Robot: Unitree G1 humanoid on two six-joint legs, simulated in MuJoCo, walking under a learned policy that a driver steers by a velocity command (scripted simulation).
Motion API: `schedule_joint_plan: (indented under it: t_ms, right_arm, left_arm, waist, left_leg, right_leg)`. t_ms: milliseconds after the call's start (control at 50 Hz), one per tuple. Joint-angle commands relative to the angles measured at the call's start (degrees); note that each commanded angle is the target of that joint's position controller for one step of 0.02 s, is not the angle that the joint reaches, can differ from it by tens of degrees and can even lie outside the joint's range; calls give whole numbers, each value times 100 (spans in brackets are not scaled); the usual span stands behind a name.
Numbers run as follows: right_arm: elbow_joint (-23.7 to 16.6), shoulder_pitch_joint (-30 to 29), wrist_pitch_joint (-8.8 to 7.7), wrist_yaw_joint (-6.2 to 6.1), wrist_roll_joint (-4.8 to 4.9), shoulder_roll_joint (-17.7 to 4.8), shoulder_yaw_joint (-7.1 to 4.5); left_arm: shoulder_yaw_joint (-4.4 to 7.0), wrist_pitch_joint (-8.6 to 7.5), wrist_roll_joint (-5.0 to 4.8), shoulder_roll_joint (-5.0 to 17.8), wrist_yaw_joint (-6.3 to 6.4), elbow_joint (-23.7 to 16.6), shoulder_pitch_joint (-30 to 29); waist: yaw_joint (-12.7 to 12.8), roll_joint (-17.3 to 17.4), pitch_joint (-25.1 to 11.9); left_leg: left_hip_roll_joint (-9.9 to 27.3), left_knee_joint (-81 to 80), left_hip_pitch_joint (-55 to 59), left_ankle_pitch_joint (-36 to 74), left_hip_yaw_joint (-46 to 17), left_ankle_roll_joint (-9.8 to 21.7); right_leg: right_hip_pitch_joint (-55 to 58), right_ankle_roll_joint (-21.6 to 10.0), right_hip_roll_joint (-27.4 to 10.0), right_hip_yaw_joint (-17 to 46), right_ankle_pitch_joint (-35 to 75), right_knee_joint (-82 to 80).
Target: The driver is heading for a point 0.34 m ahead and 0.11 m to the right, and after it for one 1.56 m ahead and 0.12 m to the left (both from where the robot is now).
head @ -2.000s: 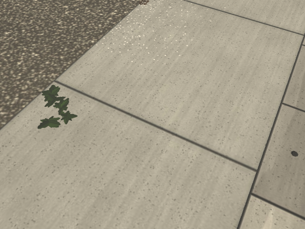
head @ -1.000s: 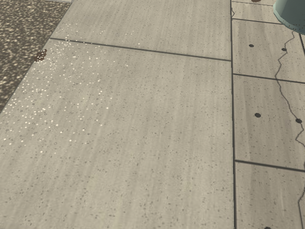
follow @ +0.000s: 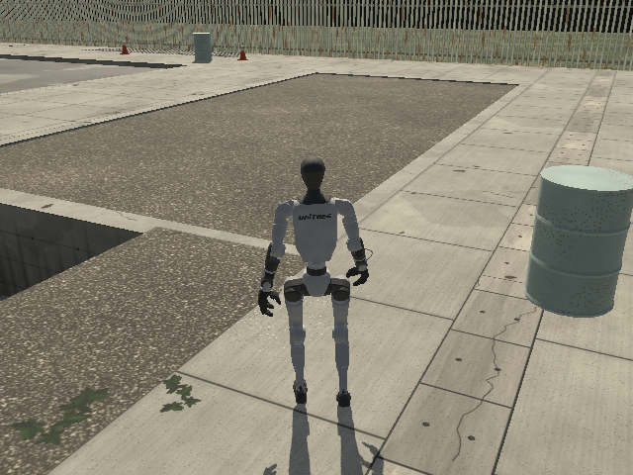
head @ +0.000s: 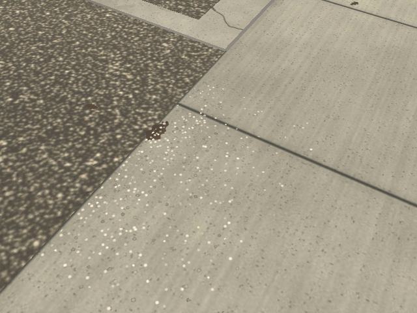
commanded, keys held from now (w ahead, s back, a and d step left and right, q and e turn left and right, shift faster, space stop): w+e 0.26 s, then w+q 0.48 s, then q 0.26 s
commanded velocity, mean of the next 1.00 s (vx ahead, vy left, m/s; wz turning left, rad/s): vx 0.45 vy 0.00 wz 0.08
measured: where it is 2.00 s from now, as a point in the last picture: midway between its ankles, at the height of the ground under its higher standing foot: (245, 291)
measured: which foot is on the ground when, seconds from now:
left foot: down 0.00-0.42, up 0.44-0.90, down 0.92-1.00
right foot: up 0.00-0.38, down 0.40-0.94, up 0.96-1.00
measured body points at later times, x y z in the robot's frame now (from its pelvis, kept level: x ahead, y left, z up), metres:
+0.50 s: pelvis +0.25 -0.06 -0.01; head +0.28 -0.07 +0.44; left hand +0.45 +0.15 -0.12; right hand +0.17 -0.29 -0.16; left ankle +0.10 +0.09 -0.65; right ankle +0.30 -0.14 -0.74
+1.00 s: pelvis +0.48 -0.05 -0.02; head +0.52 -0.04 +0.43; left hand +0.48 +0.21 -0.17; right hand +0.65 -0.29 -0.14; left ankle +0.58 +0.00 -0.74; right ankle +0.34 -0.17 -0.65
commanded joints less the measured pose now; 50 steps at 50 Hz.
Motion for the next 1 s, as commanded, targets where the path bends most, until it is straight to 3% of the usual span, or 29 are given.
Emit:
schedule_joint_plan:
  t_ms: [20,100,180,260,300,360,380,400,420,440,460,480,500,540,560,620,740,780,840,880,900,920,940,960,980,1000]
  right_arm:
    - [27,701,-99,-70,82,-537,-182]
    - [242,981,-257,-96,142,-631,-250]
    - [451,1239,-248,-114,115,-567,-251]
    - [616,1463,-229,-145,110,-753,-302]
    - [827,1810,-192,-137,95,-757,-290]
    - [1075,1928,-99,-131,100,-956,-300]
    - [1138,1908,-58,-123,104,-1031,-304]
    - [1151,1834,-18,-114,157,-1002,-278]
    - [955,1772,-33,-83,207,-765,-193]
    - [757,2334,-30,3,378,-67,-60]
    - [800,1649,8,-84,282,-821,-287]
    - [681,1344,-28,-70,308,-706,-294]
    - [766,1382,-43,-68,285,-588,-274]
    - [983,1681,122,-32,103,-413,-282]
    - [1016,1713,196,12,82,-329,-292]
    - [856,1284,312,114,83,-203,-316]
    - [423,56,299,231,68,-107,-249]
    - [284,-271,280,259,34,-37,-197]
    - [245,-171,258,259,-20,-116,-211]
    - [385,440,233,212,-45,-289,-286]
    - [506,918,183,175,-56,-419,-352]
    - [672,1494,99,102,-106,-613,-444]
    - [682,1628,42,26,-96,-1214,-590]
    - [509,1477,129,14,59,-1816,-747]
    - [367,1440,250,-25,249,-1660,-739]
    - [311,977,306,-74,265,-1322,-648]
  left_arm:
    - [164,73,100,466,-60,-306,-1]
    - [178,208,129,269,-185,-494,-497]
    - [132,223,142,182,-271,-790,-1294]
    - [36,203,161,123,-364,-1112,-2113]
    - [12,190,192,117,-343,-1185,-2299]
    - [55,138,238,247,-229,-1111,-2077]
    - [105,90,260,346,-185,-941,-1587]
    - [178,3,319,484,-127,-595,-641]
    - [321,-56,437,975,-35,-348,354]
    - [443,-62,392,1563,23,-364,431]
    - [443,-29,148,1442,62,-437,246]
    - [334,-44,118,1130,75,-408,-316]
    - [227,-92,116,699,49,-406,-653]
    - [121,-175,76,309,72,-370,-975]
    - [106,-231,84,268,76,-331,-904]
    - [161,-375,39,441,93,-178,-666]
    - [128,-390,62,370,147,24,-326]
    - [130,-371,42,445,196,83,-255]
    - [162,-290,29,607,268,172,-137]
    - [229,-205,19,775,330,126,-302]
    - [257,-144,12,836,333,83,-371]
    - [273,-103,-35,863,301,23,-492]
    - [212,-101,-21,555,267,-161,-272]
    - [153,-29,-132,253,241,-407,312]
    - [166,11,23,507,234,-410,-127]
    - [147,6,-5,432,220,-518,-524]
  waist:
    - [-317,785,-36]
    - [-221,578,50]
    - [-314,533,285]
    - [-489,526,449]
    - [-565,456,527]
    - [-347,590,359]
    - [-93,613,65]
    - [336,442,-463]
    - [699,-43,-1222]
    - [335,-1390,-1997]
    - [528,-234,-1731]
    - [202,-268,-840]
    - [-16,-120,-359]
    - [-325,-332,-47]
    - [-362,-339,-45]
    - [-443,-270,171]
    - [-273,-293,498]
    - [-233,-246,599]
    - [-291,-372,370]
    - [-542,-538,-4]
    - [-725,-495,-313]
    - [-1054,-188,-665]
    - [-903,643,-1097]
    - [-541,1454,-2051]
    - [-747,374,-2138]
    - [-644,262,-1305]
  left_leg:
    - [1517,-1831,1283,502,-1426,453]
    - [1499,-2034,1311,1412,-682,523]
    - [1397,-2088,1427,1702,-43,542]
    - [1448,-2049,1571,2036,434,474]
    - [1537,-1963,1789,2426,438,495]
    - [1590,-1206,2252,4460,422,529]
    - [1534,-506,2310,5060,411,505]
    - [1324,608,1883,4753,523,407]
    - [1031,2258,619,2780,498,312]
    - [-94,4402,-1432,-2085,303,59]
    - [-37,4760,-1680,-1718,-839,143]
    - [234,4538,-1777,-1177,-892,198]
    - [438,4124,-1606,-826,-804,203]
    - [567,3763,-1107,-505,-739,116]
    - [534,3760,-976,-421,-717,94]
    - [600,3556,-1474,76,-646,24]
    - [564,1939,-1930,1195,-304,-46]
    - [428,1263,-1635,1311,35,16]
    - [97,851,-1146,992,337,218]
    - [-257,724,-536,490,430,430]
    - [-393,451,-20,460,351,558]
    - [-413,-240,811,1203,162,714]
    - [780,50,2033,3731,-1120,990]
    - [2283,57,3462,6091,-3569,2302]
    - [2138,-358,3032,5114,-3283,2244]
    - [1927,-635,2188,4141,-2792,2078]
  right_leg:
    - [-1517,25,-414,237,480,449]
    - [-1924,140,-460,160,1107,445]
    - [-2309,215,-490,24,1829,-387]
    - [-1899,67,-392,-414,2208,-1658]
    - [-1641,-93,-246,-492,1892,-2106]
    - [-945,-393,155,-722,1069,-2524]
    - [-332,-503,308,-762,946,-2741]
    - [970,-634,372,-761,1336,-3200]
    - [2656,-895,-743,417,944,-3264]
    - [4090,-1600,-2672,3292,1083,-3841]
    - [3421,-1409,-2456,3161,1310,-4116]
    - [2596,-1154,-2198,2104,1546,-4268]
    - [1933,-864,-1911,1495,1862,-4521]
    - [1186,-485,-1497,619,1967,-4828]
    - [1036,-463,-1460,437,2094,-4920]
    - [1060,-445,-1411,-88,2386,-5159]
    - [1310,-414,-1260,-947,2798,-5203]
    - [1386,-388,-1299,-1264,3901,-4952]
    - [1855,-266,-1377,-1505,5585,-4171]
    - [2032,-181,-1370,-1547,6562,-3148]
    - [1982,-135,-1358,-1511,6351,-2272]
    - [1625,64,-1194,-1547,5269,-972]
    - [346,287,-686,-1518,1544,734]
    - [-1323,550,349,-751,-1629,2658]
    - [-1549,539,11,62,-1111,2627]
    - [-1681,532,-165,84,-616,2391]
Velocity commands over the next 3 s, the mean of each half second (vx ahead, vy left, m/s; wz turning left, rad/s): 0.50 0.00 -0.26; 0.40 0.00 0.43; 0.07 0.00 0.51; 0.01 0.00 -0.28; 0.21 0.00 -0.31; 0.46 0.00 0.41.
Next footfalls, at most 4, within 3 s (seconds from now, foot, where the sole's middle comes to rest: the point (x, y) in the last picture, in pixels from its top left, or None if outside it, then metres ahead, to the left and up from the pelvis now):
0.40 right None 0.34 -0.15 -0.77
0.92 left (217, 271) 0.62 0.01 -0.77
1.56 right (270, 269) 0.64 -0.17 -0.77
2.00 left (212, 289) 0.56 0.03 -0.77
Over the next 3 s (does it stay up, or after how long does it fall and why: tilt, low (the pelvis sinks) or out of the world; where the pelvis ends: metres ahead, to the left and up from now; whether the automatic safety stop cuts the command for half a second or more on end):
stays up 0.84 -0.07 -0.02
